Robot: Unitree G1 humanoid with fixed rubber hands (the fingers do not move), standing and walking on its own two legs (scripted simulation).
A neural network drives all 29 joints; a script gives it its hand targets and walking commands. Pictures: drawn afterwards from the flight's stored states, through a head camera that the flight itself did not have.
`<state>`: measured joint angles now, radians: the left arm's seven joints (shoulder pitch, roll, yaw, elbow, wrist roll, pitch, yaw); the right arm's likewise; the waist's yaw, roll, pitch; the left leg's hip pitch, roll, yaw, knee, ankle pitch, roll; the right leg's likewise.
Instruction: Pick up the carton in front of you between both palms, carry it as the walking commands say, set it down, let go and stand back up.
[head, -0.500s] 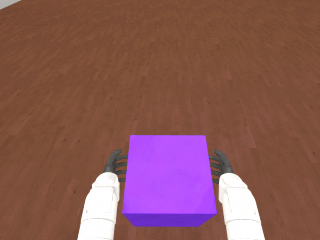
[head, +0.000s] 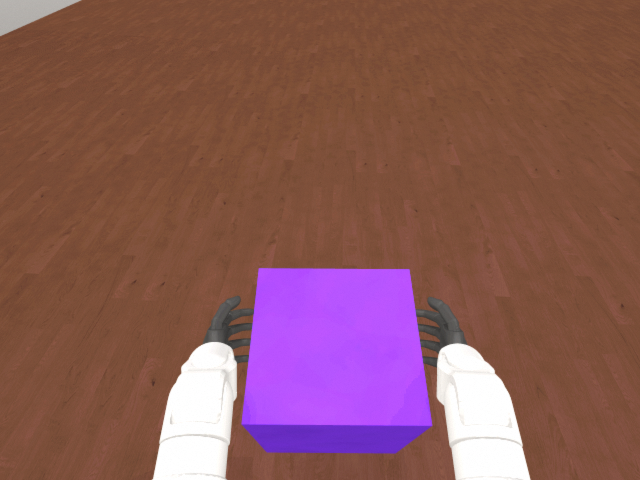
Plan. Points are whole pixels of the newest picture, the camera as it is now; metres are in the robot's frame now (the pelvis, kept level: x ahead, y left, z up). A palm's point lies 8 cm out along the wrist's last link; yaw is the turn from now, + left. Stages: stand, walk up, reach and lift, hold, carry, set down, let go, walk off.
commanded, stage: carry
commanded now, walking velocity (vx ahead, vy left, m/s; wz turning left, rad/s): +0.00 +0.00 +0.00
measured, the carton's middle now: (332, 368) +0.32 +0.00 -0.06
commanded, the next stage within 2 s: hold in 0.46 s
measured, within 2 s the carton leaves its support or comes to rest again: neither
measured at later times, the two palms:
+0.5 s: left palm (211, 362) +0.27 +0.16 +0.04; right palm (448, 363) +0.28 -0.14 +0.04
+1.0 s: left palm (196, 382) +0.24 +0.17 +0.04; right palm (423, 326) +0.33 -0.12 +0.04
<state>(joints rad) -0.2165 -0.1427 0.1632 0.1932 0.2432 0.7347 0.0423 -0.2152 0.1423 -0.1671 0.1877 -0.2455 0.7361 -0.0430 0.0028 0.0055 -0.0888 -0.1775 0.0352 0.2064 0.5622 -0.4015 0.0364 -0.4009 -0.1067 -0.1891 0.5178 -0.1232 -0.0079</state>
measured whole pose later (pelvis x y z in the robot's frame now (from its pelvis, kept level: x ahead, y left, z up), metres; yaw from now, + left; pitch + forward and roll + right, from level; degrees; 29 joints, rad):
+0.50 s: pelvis -0.01 +0.01 +0.00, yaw +2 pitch -1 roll -1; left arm -0.22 -0.14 0.16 0.20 0.25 0.71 0.04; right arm -0.20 0.14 -0.16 0.16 -0.25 0.73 -0.04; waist -0.02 0.02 -0.02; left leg -0.15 0.02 0.18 0.56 -0.38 0.05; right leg -0.34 -0.08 -0.11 0.47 -0.10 0.00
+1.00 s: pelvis -0.01 -0.06 +0.01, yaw +15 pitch -5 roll +0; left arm -0.37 -0.17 0.33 0.43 0.35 0.63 -0.03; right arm -0.36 0.18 -0.30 0.36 -0.33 0.67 -0.04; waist 0.01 0.04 0.03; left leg -0.08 0.00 -0.12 0.45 -0.29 -0.01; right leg -0.19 0.03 0.05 0.42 -0.13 0.00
